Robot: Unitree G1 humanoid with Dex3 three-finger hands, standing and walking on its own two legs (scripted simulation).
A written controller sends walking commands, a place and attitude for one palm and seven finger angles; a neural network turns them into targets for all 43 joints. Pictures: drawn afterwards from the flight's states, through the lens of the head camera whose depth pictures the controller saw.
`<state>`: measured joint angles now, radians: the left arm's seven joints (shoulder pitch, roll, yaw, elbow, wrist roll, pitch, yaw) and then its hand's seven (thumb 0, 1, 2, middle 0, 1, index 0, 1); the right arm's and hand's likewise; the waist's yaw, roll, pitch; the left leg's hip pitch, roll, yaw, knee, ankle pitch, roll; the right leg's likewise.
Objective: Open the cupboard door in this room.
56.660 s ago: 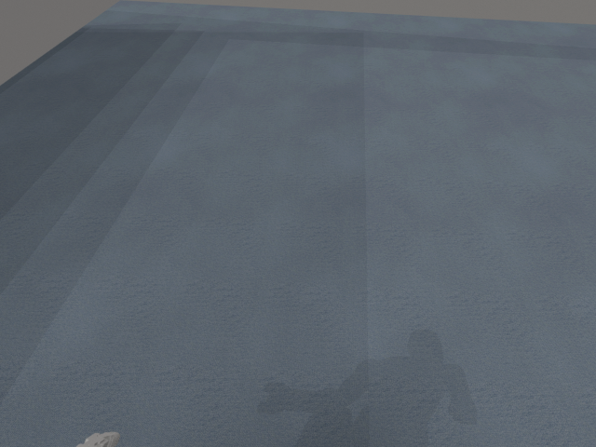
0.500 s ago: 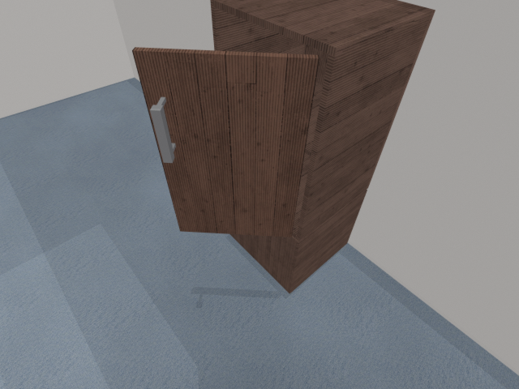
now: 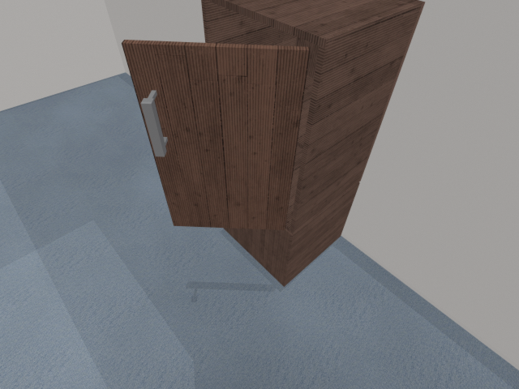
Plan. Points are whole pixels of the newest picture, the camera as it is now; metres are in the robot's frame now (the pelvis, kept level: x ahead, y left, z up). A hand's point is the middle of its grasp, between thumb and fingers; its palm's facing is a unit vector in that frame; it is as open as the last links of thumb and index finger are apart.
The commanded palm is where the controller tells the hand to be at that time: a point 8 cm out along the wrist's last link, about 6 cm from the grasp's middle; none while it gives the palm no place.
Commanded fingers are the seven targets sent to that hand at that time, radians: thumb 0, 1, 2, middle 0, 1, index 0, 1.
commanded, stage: look again from close up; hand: left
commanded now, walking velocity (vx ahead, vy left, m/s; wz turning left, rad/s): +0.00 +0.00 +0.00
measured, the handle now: (157, 124) +0.64 +0.28 +0.06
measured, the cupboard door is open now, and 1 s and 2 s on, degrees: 46 46 46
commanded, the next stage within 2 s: shuffle to correct the standing spot in 0.38 s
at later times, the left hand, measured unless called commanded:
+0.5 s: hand out of the picture -0.02 +0.16 -0.18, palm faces +0.03 -0.98 -0.18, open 7.3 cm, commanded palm none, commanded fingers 0.00 0.90 0.90 -0.20 -0.30 -0.20 -0.30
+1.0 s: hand out of the picture +0.09 +0.20 -0.17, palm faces +0.00 -0.98 -0.20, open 7.3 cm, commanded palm none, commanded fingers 0.00 0.90 0.90 -0.20 -0.30 -0.20 -0.30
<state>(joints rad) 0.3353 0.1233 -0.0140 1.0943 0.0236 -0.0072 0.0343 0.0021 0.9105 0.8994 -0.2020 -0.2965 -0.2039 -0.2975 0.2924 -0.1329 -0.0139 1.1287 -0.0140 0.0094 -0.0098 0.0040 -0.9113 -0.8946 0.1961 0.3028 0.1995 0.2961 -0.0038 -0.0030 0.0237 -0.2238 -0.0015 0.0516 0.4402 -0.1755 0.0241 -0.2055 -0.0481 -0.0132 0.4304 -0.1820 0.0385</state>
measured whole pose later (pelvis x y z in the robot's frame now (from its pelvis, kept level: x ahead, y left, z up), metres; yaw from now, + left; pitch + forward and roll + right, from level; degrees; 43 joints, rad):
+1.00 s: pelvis +0.07 +0.03 -0.01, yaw -3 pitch +0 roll +1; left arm 0.33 0.14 0.04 1.04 0.04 -0.02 0.02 0.01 0.93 0.90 -0.20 -0.30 -0.20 -0.30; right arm 0.43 -0.13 -0.01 1.10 -0.02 -0.02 -0.02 0.00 -0.91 -0.89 0.19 0.30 0.20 0.30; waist -0.01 0.00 0.01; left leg -0.16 -0.05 0.12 0.47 -0.31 0.07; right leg -0.26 -0.06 -0.11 0.55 -0.33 -0.02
